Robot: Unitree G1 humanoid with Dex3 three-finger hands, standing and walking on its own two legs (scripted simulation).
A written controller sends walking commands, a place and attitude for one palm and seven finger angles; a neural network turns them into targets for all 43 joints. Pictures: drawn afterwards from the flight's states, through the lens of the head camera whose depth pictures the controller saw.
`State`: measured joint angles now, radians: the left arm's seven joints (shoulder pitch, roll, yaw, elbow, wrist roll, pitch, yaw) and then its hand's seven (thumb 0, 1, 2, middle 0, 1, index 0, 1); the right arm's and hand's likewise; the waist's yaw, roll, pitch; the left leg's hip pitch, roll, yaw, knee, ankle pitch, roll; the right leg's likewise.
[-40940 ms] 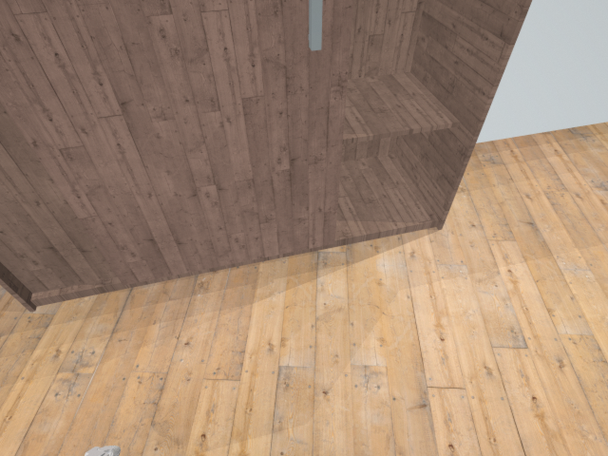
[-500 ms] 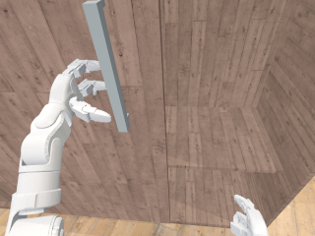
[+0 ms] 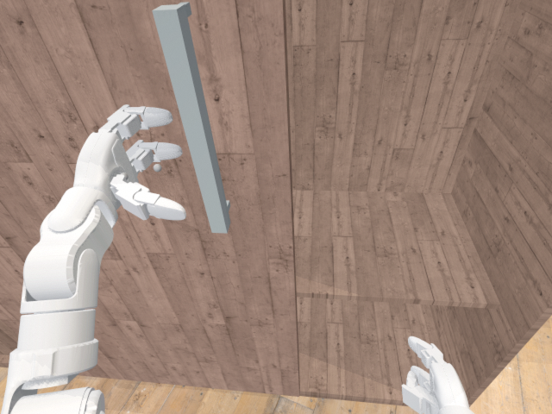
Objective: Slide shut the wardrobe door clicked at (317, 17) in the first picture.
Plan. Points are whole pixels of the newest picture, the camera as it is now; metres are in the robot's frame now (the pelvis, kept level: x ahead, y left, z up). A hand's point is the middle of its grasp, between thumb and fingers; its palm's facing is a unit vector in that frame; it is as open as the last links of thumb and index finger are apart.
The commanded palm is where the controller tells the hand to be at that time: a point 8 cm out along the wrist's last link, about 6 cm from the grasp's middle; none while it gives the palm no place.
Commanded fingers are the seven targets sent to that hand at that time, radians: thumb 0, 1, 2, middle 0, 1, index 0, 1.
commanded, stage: move the hooked fingers beside the handle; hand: left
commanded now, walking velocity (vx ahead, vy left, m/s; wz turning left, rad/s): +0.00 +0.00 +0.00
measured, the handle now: (205, 135) +0.39 +0.13 +0.26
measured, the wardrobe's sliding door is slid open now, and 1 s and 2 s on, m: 0.49 0.49 0.49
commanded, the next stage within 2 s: feel for the door with the fingertips in 0.24 s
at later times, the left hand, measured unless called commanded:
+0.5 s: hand (162, 163) +0.34 +0.17 +0.25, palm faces +0.02 -1.00 -0.05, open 14.0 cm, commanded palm +0.32 +0.21 +0.25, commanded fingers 0.00 -0.50 0.30 -0.30 -1.20 -0.30 -1.20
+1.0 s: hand (181, 164) +0.34 +0.15 +0.25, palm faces +0.02 -1.00 -0.04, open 14.0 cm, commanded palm +0.33 +0.19 +0.25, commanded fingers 0.00 -0.50 0.30 -0.30 -1.20 -0.30 -1.20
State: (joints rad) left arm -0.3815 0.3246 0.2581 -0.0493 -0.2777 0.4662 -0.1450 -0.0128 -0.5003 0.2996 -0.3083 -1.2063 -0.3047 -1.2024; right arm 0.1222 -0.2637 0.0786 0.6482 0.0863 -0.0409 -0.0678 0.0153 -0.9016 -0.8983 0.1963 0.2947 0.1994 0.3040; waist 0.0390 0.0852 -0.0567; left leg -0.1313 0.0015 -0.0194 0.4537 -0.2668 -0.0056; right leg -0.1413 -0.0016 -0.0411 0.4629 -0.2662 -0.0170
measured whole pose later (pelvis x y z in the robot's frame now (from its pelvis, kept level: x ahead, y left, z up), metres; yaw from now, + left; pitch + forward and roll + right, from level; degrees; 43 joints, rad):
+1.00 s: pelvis +0.00 +0.00 +0.00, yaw +0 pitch -3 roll +0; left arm -0.47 0.25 0.16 -0.01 -0.25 0.49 -0.06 -0.01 -0.50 0.30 -0.35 -1.25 -0.30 -1.20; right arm 0.10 -0.25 0.08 0.67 0.08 -0.02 -0.07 0.01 -0.90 -0.90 0.20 0.29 0.20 0.30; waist 0.05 0.08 -0.04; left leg -0.13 0.00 -0.03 0.45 -0.26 0.00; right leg -0.13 -0.01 -0.05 0.44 -0.25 -0.01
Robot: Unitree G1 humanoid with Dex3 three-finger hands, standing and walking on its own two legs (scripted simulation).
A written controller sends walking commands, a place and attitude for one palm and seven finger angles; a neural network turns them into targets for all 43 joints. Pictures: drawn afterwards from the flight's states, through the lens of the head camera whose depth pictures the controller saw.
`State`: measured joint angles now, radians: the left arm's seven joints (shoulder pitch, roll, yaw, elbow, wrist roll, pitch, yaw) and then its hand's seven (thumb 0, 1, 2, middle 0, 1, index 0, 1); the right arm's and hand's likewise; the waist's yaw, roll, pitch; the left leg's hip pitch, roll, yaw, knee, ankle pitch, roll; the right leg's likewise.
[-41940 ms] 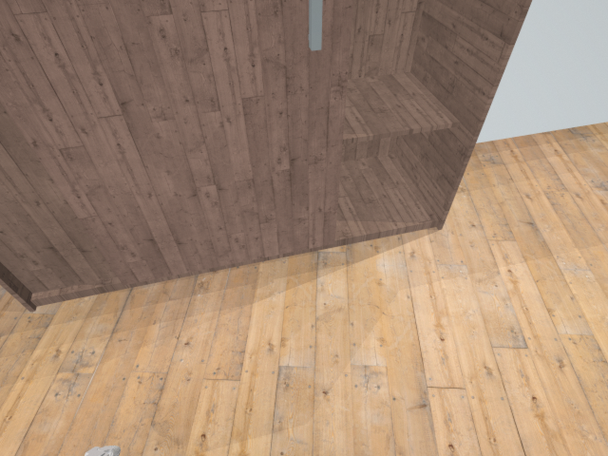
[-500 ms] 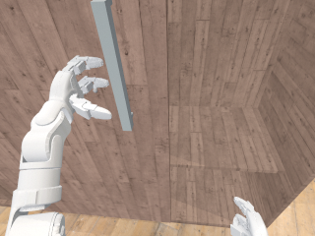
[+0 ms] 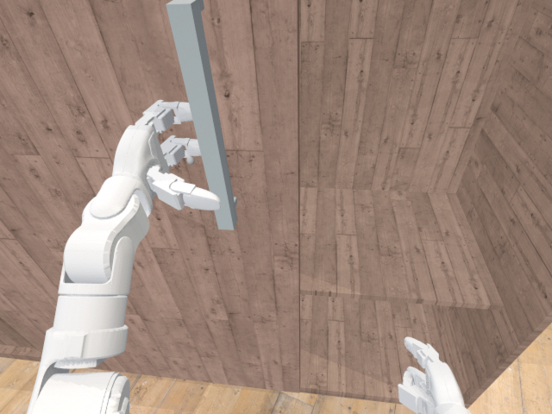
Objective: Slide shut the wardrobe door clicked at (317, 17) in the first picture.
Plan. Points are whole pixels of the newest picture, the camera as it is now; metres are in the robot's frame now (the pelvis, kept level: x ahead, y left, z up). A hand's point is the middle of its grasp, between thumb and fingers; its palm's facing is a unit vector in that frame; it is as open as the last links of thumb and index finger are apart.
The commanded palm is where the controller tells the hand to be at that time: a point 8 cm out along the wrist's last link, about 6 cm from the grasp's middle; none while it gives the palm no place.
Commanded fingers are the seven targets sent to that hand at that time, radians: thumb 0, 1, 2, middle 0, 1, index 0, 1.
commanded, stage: slide the fingers in behind the handle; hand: left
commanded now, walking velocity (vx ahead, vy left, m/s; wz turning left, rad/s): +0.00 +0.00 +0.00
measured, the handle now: (214, 131) +0.39 +0.12 +0.26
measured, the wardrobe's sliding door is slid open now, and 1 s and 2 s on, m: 0.49 0.49 0.49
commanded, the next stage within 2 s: grip the handle and tug to test in 1.82 s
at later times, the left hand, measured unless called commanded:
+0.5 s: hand (194, 166) +0.33 +0.13 +0.25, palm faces -0.01 -1.00 -0.03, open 14.0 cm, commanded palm +0.31 +0.18 +0.25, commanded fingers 0.00 -0.50 0.30 -0.30 -1.20 -0.30 -1.20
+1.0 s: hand (220, 165) +0.34 +0.10 +0.25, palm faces -0.03 -1.00 -0.04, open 14.0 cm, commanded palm +0.32 +0.15 +0.25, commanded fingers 0.00 -0.50 0.30 -0.30 -1.20 -0.30 -1.20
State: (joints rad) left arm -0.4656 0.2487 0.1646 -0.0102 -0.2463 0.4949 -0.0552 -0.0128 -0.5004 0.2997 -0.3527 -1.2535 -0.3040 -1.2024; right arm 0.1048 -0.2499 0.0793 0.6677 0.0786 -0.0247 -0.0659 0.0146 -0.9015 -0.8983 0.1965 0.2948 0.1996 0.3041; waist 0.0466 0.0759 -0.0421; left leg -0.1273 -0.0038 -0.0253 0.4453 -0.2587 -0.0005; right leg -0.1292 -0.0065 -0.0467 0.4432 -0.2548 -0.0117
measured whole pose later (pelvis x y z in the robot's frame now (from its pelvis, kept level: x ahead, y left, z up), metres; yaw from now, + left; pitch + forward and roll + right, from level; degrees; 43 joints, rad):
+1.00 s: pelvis +0.00 +0.00 +0.00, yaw -1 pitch -4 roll +0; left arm -0.40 0.18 0.10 -0.14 -0.23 0.52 0.01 -0.01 -0.50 0.30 -0.30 -1.20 -0.30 -1.20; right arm 0.10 -0.24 0.08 0.65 0.07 0.01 -0.03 0.01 -0.90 -0.90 0.20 0.29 0.20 0.30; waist 0.04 0.08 -0.05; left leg -0.11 0.00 -0.01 0.44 -0.26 -0.01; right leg -0.13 0.00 -0.03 0.45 -0.26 -0.02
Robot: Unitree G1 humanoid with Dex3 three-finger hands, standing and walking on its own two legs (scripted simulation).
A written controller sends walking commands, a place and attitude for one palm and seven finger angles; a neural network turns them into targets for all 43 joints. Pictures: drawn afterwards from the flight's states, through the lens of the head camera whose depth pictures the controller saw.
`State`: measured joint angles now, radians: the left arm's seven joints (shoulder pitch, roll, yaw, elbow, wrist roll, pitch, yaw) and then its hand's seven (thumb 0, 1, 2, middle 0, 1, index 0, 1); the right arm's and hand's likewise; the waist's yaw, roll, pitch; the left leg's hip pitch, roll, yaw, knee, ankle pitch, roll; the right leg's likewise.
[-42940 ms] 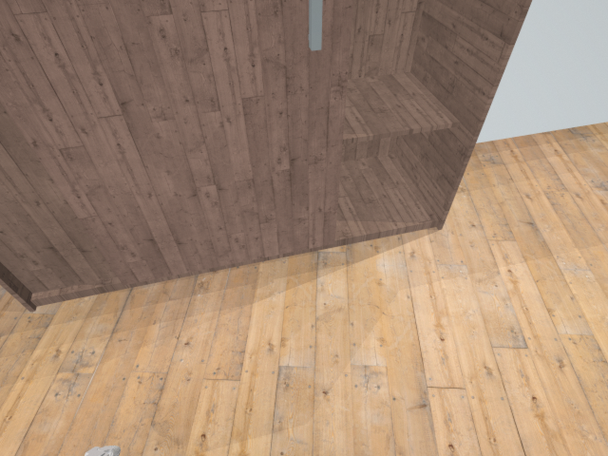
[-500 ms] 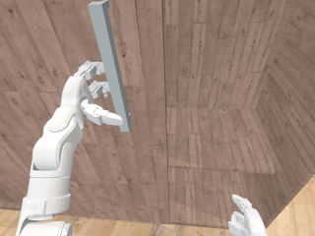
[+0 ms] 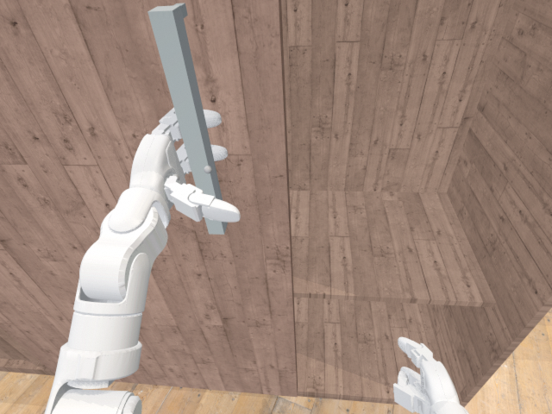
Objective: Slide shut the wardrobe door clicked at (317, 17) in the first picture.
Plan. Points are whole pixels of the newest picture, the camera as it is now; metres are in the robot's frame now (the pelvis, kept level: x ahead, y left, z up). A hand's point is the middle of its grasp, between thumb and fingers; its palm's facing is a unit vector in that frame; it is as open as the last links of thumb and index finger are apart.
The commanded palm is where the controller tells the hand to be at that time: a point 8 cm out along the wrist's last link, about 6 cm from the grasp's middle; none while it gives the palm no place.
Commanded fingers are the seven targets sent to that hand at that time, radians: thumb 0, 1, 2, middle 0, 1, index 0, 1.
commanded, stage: slide the fingers in behind the handle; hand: left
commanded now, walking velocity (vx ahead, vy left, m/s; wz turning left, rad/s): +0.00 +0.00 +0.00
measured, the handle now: (202, 136) +0.39 +0.13 +0.26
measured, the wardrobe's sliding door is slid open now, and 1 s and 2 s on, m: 0.49 0.49 0.49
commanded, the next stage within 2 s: grip the handle and tug to test in 0.82 s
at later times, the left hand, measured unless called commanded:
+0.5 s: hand (210, 171) +0.33 +0.11 +0.25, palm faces +0.00 -1.00 -0.04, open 14.3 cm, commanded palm +0.31 +0.15 +0.25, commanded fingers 0.00 -0.50 0.30 -0.30 -1.20 -0.30 -1.20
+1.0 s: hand (211, 168) +0.34 +0.11 +0.25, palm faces +0.00 -1.00 -0.04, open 14.0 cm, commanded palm +0.31 +0.15 +0.25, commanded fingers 0.00 -0.27 0.40 -0.32 -1.23 -0.32 -1.23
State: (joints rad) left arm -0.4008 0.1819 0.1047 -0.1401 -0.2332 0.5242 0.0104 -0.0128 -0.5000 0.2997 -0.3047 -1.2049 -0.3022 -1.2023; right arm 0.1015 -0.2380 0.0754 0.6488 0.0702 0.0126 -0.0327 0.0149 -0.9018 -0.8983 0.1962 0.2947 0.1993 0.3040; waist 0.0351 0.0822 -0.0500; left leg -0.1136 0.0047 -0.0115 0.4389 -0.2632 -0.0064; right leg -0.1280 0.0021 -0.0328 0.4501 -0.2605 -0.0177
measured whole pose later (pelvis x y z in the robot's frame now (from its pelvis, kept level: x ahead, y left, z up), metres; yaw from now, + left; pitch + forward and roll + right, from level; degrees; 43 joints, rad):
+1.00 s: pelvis -0.01 +0.01 +0.00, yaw +1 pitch -4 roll +0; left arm -0.47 0.15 0.05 -0.08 -0.20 0.51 0.06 -0.01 -0.49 0.31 -0.32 -1.23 -0.27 -1.20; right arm 0.11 -0.23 0.07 0.66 0.07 0.03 -0.03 0.01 -0.90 -0.90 0.20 0.29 0.20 0.30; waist 0.05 0.07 -0.03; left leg -0.12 -0.01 -0.02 0.45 -0.26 0.00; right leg -0.12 -0.01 -0.04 0.45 -0.25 -0.01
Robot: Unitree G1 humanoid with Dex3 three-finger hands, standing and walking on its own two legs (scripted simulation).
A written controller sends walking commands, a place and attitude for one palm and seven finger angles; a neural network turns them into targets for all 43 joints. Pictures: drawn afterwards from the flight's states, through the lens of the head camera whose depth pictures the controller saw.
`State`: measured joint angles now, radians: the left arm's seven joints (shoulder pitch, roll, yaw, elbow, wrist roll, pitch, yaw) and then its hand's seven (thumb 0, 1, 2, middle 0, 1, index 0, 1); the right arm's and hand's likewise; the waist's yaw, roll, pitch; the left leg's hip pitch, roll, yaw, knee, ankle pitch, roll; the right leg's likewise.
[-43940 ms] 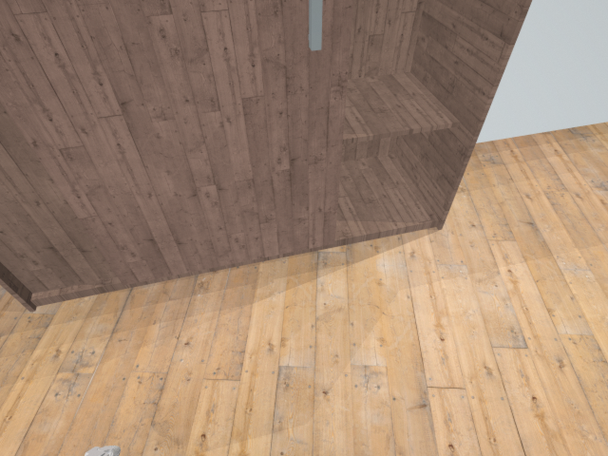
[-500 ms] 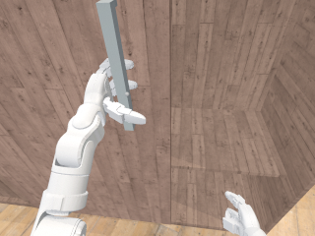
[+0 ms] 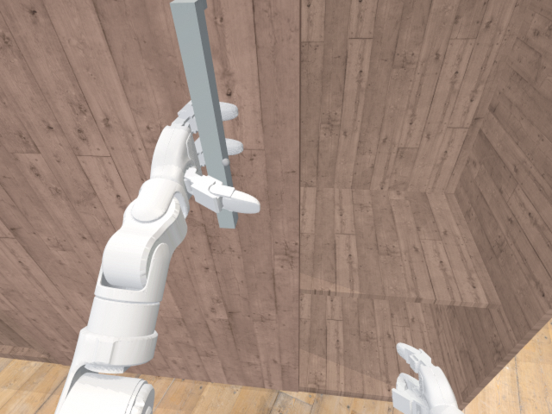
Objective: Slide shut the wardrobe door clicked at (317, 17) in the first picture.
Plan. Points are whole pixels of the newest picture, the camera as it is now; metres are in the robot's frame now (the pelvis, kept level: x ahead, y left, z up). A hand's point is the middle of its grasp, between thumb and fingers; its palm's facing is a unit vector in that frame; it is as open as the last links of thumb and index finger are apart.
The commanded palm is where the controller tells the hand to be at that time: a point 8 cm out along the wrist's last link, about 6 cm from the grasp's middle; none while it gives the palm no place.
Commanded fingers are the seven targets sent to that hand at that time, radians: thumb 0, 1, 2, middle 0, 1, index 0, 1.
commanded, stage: grip the handle and tug to test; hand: left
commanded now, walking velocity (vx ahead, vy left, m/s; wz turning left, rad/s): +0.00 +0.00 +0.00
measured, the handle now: (216, 130) +0.39 +0.12 +0.26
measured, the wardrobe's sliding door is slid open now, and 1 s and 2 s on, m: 0.49 0.49 0.49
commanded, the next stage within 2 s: tug the door sideways, standing still in 1.34 s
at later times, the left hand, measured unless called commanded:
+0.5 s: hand (225, 161) +0.35 +0.10 +0.24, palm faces -0.02 -1.00 -0.04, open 7.3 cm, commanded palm +0.32 +0.14 +0.25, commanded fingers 0.00 0.90 0.90 -0.45 -1.40 -0.45 -1.40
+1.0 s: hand (227, 161) +0.35 +0.10 +0.24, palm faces -0.01 -1.00 -0.03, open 6.0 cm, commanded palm +0.32 +0.14 +0.25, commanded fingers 0.00 0.90 0.90 -0.45 -1.40 -0.45 -1.40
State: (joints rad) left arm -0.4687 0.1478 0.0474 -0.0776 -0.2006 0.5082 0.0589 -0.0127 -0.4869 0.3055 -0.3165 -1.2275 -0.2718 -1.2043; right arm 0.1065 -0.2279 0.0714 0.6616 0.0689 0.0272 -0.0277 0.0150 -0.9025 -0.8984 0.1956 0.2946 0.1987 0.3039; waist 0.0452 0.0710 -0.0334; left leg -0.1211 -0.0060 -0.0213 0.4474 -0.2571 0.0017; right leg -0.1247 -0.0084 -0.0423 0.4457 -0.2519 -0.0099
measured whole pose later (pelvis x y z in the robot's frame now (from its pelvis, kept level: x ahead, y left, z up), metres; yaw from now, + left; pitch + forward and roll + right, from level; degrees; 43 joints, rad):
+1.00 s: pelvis +0.01 -0.01 +0.00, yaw +0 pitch -3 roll +0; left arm -0.41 0.16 0.08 -0.15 -0.22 0.53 0.04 0.00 0.69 0.79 -0.45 -1.40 -0.33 -1.40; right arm 0.09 -0.23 0.07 0.63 0.07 0.05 -0.02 0.01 -0.90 -0.90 0.20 0.29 0.20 0.30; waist 0.04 0.08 -0.05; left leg -0.12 0.00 -0.02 0.45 -0.28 -0.01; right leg -0.13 0.00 -0.04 0.45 -0.27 -0.02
